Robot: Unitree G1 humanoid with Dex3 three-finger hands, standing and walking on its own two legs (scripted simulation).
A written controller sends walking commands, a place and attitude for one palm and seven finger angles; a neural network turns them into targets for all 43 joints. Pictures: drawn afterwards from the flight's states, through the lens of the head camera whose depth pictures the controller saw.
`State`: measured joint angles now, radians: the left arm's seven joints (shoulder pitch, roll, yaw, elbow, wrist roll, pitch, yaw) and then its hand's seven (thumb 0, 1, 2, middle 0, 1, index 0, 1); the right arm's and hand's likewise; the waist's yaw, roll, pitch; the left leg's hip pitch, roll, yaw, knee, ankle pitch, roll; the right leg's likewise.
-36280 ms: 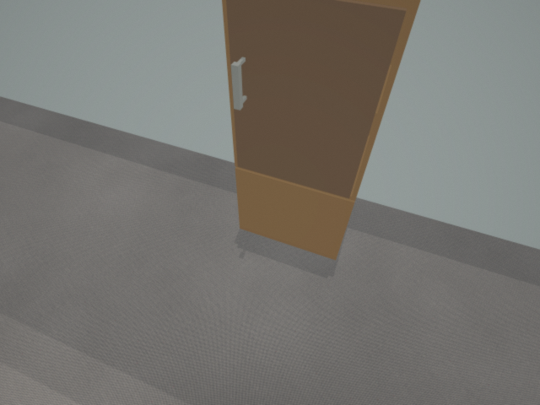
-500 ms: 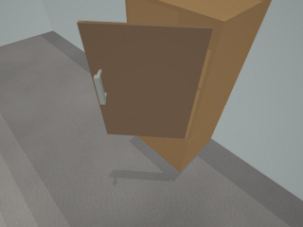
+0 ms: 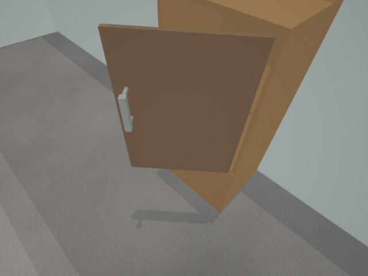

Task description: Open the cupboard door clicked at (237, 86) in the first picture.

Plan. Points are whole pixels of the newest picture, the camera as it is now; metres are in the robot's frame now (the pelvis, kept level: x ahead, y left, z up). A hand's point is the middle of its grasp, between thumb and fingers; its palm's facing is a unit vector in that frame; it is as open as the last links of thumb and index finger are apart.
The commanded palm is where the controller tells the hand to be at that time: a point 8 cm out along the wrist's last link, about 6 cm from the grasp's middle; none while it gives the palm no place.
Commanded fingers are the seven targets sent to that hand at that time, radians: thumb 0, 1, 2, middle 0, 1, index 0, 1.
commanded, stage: come to a stop and stand still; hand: left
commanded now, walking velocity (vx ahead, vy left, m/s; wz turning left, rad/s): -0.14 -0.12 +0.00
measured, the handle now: (127, 109) +0.57 +0.21 +0.01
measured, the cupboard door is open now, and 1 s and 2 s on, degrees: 41 41 41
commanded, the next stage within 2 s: look again from close up in 1.04 s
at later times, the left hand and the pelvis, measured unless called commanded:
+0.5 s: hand out of the picture +0.03 +0.17 -0.17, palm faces +0.02 -0.97 -0.22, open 7.3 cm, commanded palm none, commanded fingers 0.00 0.90 0.90 -0.20 -0.30 -0.20 -0.30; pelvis -0.01 -0.02 -0.01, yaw +0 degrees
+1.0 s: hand out of the picture -0.01 +0.22 -0.16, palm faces +0.03 -0.95 -0.30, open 7.4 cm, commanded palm none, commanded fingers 0.00 0.90 0.90 -0.20 -0.30 -0.20 -0.30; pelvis -0.05 -0.01 +0.00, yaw +1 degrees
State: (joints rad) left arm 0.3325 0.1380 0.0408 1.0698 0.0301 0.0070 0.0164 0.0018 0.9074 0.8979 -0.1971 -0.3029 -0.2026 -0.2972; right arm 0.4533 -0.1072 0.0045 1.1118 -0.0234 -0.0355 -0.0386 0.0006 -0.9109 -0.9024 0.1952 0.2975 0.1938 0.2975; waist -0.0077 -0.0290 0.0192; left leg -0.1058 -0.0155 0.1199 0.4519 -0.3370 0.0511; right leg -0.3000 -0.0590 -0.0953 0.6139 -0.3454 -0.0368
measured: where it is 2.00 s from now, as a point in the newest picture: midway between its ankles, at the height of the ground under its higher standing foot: outside the picture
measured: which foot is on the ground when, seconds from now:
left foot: down 0.00-1.00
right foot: down 0.00-1.00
